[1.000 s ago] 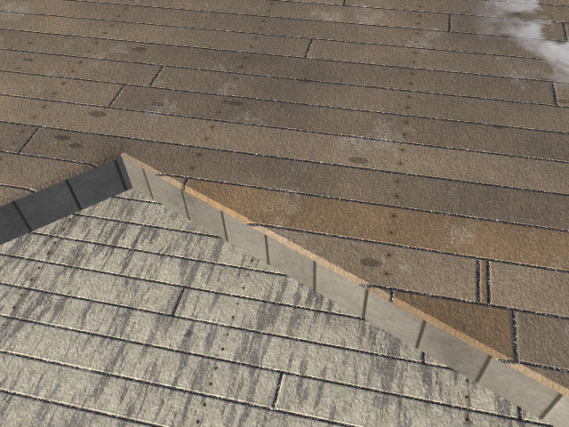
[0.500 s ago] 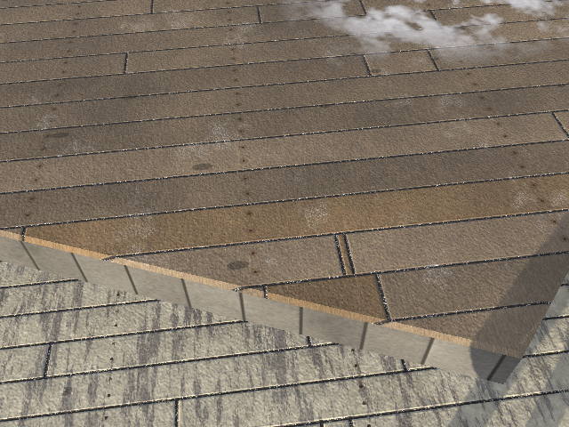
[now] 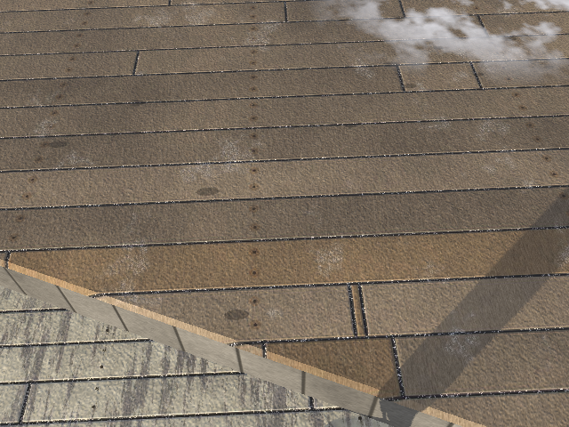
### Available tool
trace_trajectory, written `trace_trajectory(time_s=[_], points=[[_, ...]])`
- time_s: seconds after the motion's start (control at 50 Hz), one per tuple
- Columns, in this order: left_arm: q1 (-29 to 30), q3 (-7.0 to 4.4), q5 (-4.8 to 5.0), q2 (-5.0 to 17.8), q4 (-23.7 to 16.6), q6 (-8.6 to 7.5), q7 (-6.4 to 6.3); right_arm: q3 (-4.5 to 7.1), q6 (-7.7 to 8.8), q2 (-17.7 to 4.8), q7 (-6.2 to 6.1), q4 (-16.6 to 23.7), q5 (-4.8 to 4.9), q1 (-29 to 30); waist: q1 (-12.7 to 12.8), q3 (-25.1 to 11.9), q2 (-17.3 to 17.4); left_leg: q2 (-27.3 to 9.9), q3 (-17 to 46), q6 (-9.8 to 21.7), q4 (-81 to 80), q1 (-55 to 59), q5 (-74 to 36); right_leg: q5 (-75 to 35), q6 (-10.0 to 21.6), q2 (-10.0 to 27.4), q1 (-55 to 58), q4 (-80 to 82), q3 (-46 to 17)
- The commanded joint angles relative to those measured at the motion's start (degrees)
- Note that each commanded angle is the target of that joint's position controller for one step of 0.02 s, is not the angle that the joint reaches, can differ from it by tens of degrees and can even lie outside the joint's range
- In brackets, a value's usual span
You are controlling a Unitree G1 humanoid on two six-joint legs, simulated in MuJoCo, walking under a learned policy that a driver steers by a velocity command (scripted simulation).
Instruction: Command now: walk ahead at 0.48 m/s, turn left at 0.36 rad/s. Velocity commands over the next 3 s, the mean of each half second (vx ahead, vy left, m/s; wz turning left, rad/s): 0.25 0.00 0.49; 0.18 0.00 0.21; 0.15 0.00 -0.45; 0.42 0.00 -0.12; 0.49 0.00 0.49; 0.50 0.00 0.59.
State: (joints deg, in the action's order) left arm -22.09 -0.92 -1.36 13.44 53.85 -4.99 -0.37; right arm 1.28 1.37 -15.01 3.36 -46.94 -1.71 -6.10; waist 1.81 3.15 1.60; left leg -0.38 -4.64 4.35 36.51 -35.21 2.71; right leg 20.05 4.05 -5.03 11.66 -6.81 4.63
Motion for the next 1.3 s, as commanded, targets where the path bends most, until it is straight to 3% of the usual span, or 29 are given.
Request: trace_trajectory(time_s=[0.02,0.06,0.08,0.1,0.12,0.16,0.18,0.22,0.3,0.38,0.5,0.56,0.6,0.64,0.66,0.68,0.7,0.72,0.76,0.88,0.96,1.0,1.1,1.12,1.14,1.16,1.18,1.22,1.3], points=[[0.37,-1.92,-0.41,10.44,-1.48,-0.39,-1.48,1.04,1.15,-4.93,-0.74,2.76,-0.13,-1.88,-3.78,-2.97,-7.2,5.6,-4.34,3.59,-2.56,11.05,4.82,-76.06,0.77,16.5,-3.09,-16.62,1.76],[2.42,-2.06,-0.51,11.8,-2.22,0.38,-1.73,2.55,1.89,-7.89,-1.48,-1.5,-0.84,-16.68,-10.54,-10.69,-6.76,5.64,-0.77,7.23,-8.45,28.65,4.61,-67.1,0.42,15.9,-10.14,-39.79,3.08],[1.81,-1.27,-0.29,9.24,-4.23,-0.09,-1.48,4.17,1.69,-13.24,-2.42,-2.24,-1.36,-22.72,-11.47,-16.01,1.12,-7.16,14.74,11.28,-7.91,41.14,0.18,-37.13,-0.6,10.86,-22.27,-59.81,4.91],[-2.15,-0.81,1.28,5.68,-6.32,-0.25,-0.58,5.4,1.15,-17.31,-2.69,-1.17,-0.51,-19.08,-5.86,-21.6,14.76,-21.02,45.34,22.52,-12.89,54.83,-15.84,11.46,-3.43,-2.18,-44.91,-80.29,-0.9],[2.19,-1.14,-0.18,8.84,-5.8,-0.23,-0.65,5.51,1.02,-15.16,-2.36,-0.97,1.94,-15.55,-6.16,-18.38,0.31,-18.26,39.21,20.4,-14.79,50.07,-17.74,5.18,-2.1,3.34,-47.46,-80.29,-9.76],[5.33,-1.02,0.29,8.26,-6.9,-0.57,-0.54,3.9,0.88,-9.1,-2.63,0.1,1.75,-9.24,-2.56,-5.68,-5.3,-14.58,27.04,16.33,-17.99,33.45,-27.23,0.05,-2.79,7.26,-45.42,-72.59,-8.33],[6.78,-1.2,-0.71,8.52,-7.17,0.43,-0.76,3.26,1.16,-7.11,-2.7,0.04,2.05,-8.81,-1.89,-2.92,-6.46,-11.81,22.96,14.03,-18.53,28.75,-32.83,0.17,-3.54,8.08,-43.61,-69.41,-8.17],[4.26,-0.77,-1.52,6.82,-7.13,2.88,-0.68,3.1,1.44,-7.34,-2.75,-0.24,2.05,-8.1,0.01,-4.26,-3.65,-9.01,18.98,12.22,-19.44,24.54,-35.75,0.23,-5.33,8.3,-39.51,-64.61,-7.27],[6.61,-0.69,-0.82,6.28,-9.0,4.25,-0.85,3.72,1.19,-10.19,-3.05,-0.15,1.36,-8.78,-0.11,-6.13,-0.69,-5.62,15.93,10.72,-17.53,23.29,-40.07,-3.68,-7.76,7.58,-40.54,-55.04,-5.62],[10.46,-0.9,-0.47,6.78,-10.45,5.34,-1.49,3.91,-0.19,-9.8,-3.85,0.68,0.98,-10.41,-2.21,-8.37,2.58,-4.91,18.96,7.76,-15.24,25.8,-34.4,-5.78,-8.45,6.71,-42.81,-53.78,-5.38],[15.85,-1.11,0.06,7.5,-12.92,5.24,-2.44,4.49,-1.56,-10.18,-5.59,1.43,0.3,-12.31,-3.95,-5.46,2.47,-8.11,28.96,10.07,-12.3,34.91,-31.38,0.51,-7.36,6.18,-51.28,-53.0,-8.16],[16.57,-0.49,1.05,6.89,-13.99,5.11,-2.43,4.69,-2.35,-10.21,-5.7,1.1,0.48,-12.54,-4.3,-5.21,4.3,-6.64,29.16,8.04,-9.79,34.81,-37.25,0.99,-6.64,3.87,-43.44,-40.96,-7.63],[11.67,-0.61,1.35,7.21,-12.73,5.06,-2.59,4.5,-2.54,-10.03,-5.54,2.05,0.43,-9.3,-2.2,-5.64,6.52,-5.44,28.79,5.47,-8.12,31.93,-40.17,-0.36,-5.63,2.9,-33.42,-31.11,-7.17],[5.54,-1.11,0.75,7.61,-10.7,4.48,-2.94,4.22,-2.33,-9.47,-5.18,2.58,1.77,-6.79,1.15,-6.04,5.04,-1.3,27.91,1.1,-2.87,29.2,-32.37,-15.89,-4.53,2.88,-21.76,-12.17,-6.24],[4.8,-1.7,-0.5,10.45,-10.52,3.95,-3.37,3.44,-1.76,-6.7,-4.92,3.24,2.3,-8.51,-0.23,-7.22,-3.1,2.37,23.62,-1.72,5.53,21.36,-11.48,-26.65,-1.37,12.11,-13.17,-9.68,-14.98],[5.28,-1.85,-0.07,13.51,-11.84,4.07,-3.11,2.71,-1.76,-2.8,-5.06,3.07,1.08,-16.36,-4.1,-9.35,-14.64,11.74,16.36,-3.26,16.96,10.79,33.68,-53.96,5.31,27.74,-5.98,-14.36,-30.31],[4.04,-2.73,-0.01,13.92,-11.15,4.64,-2.47,3.5,-2.49,-6.9,-5.43,1.66,-0.53,-18.54,-3.3,-11.86,-14.16,9.33,12.86,-3.26,27.0,8.92,38.23,-40.36,12.49,31.48,-11.55,-13.46,-37.32],[6.61,-2.06,-0.1,10.12,-12.02,4.57,-1.8,3.83,-2.85,-8.29,-5.13,0.91,-1.09,-15.8,-3.25,-6.78,-7.94,7.24,14.39,-3.13,31.22,6.95,32.53,-17.93,11.74,26.97,-16.11,-10.07,-34.5],[10.63,-1.18,-0.85,7.04,-12.02,4.47,-1.19,3.71,-2.7,-7.91,-3.21,1.86,-1.0,-10.09,-2.92,-0.19,-8.8,5.14,14.03,-4.04,29.13,4.4,23.2,6.04,6.82,18.66,-21.06,-4.48,-26.15],[1.98,-2.71,0.66,8.06,-6.3,2.08,-0.43,2.24,-1.06,-4.62,-1.26,1.45,-1.44,-6.34,-1.43,-1.08,-8.15,1.21,6.29,-6.63,23.31,0.01,14.54,-6.44,7.96,15.45,-13.02,-3.71,-21.75],[-0.9,-2.86,-0.39,7.63,-4.35,2.22,-0.62,0.52,-0.94,-0.52,-2.79,2.26,-0.03,-2.11,-0.11,-1.57,-9.21,2.05,1.98,-8.0,11.31,7.77,20.31,-38.28,7.91,13.78,-16.07,-10.9,-16.43],[-1.42,-3.47,-0.61,8.99,-4.42,2.83,-0.61,0.35,-0.99,-0.91,-4.24,2.55,1.0,-2.94,-0.05,-3.7,-10.85,3.24,1.54,-7.08,7.89,11.22,19.46,-46.63,8.04,14.45,-16.77,-14.13,-17.39],[4.23,-4.13,0.77,8.63,-6.93,5.16,-1.28,0.42,-0.28,-1.67,-6.23,2.04,1.66,-9.86,-4.19,-4.63,-9.45,2.84,2.74,-4.81,-12.99,25.27,5.01,-36.33,3.81,12.97,-23.75,-21.18,-22.38],[4.41,-3.93,1.38,7.29,-7.7,5.29,-1.16,1.07,0.49,-3.96,-6.62,2.02,0.84,-11.52,-4.54,-5.71,-5.32,-1.65,6.67,-4.39,-17.19,32.69,0.73,-23.89,1.27,10.36,-29.48,-26.58,-21.66],[1.51,-2.75,1.54,1.44,-8.9,5.38,-1.05,1.65,0.85,-8.27,-6.79,3.14,-0.26,-12.15,-2.91,-8.34,10.42,-17.34,20.96,-1.73,-19.28,40.21,-14.56,3.99,-1.64,3.65,-38.49,-42.0,-13.06],[-3.08,-3.69,1.68,4.03,-8.74,6.62,-2.02,2.48,-0.57,-10.66,-6.44,3.76,0.76,-11.81,-2.65,-12.17,14.28,-25.53,27.16,6.32,-18.79,34.58,-18.94,19.19,-3.29,-1.52,-38.97,-57.49,-4.05],[-3.19,-4.54,0.19,6.69,-7.64,7.49,-2.24,1.78,-1.37,-7.23,-6.35,5.3,0.76,-8.97,-1.44,-8.5,6.37,-23.14,26.25,9.29,-20.52,29.54,-6.61,16.97,-3.78,1.85,-40.84,-67.46,-5.24],[0.79,-4.81,-0.98,5.42,-7.89,8.54,-1.42,0.32,-1.64,-2.96,-6.69,6.85,0.3,-1.82,0.5,0.54,2.44,-16.03,16.0,7.89,-22.19,19.93,3.46,9.68,-4.65,4.15,-42.73,-73.94,-5.97],[2.7,-5.1,-0.53,4.81,-9.68,9.34,-0.7,0.69,-0.2,-3.48,-7.61,5.92,-0.18,-6.57,-0.93,-3.79,3.84,-14.17,7.98,9.25,-18.41,24.96,-14.48,3.92,-6.46,2.27,-45.13,-82.58,-4.16]])
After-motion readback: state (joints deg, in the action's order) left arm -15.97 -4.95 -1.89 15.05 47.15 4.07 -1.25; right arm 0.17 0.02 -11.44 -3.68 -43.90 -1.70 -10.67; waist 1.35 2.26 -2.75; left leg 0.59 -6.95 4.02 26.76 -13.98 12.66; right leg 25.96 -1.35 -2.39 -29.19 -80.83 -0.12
